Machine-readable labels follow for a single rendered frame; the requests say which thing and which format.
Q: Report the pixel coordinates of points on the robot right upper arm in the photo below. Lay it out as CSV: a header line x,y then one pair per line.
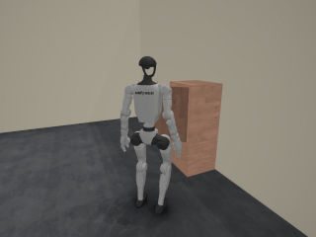
x,y
166,91

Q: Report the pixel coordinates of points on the robot left upper arm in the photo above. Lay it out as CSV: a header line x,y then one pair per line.
x,y
128,95

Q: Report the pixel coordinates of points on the robot right forearm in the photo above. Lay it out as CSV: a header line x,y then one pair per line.
x,y
172,128

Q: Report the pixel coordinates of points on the cupboard door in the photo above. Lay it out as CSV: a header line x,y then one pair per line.
x,y
180,108

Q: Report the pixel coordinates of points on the robot head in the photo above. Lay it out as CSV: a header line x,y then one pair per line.
x,y
146,62

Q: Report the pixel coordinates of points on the robot left hand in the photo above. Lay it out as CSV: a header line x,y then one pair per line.
x,y
124,141

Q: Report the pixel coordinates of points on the robot right shin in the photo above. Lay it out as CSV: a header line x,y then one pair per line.
x,y
164,184

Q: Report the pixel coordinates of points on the robot left forearm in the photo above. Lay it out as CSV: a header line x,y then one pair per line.
x,y
124,125

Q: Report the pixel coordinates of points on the robot right hand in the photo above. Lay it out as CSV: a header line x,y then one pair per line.
x,y
178,146

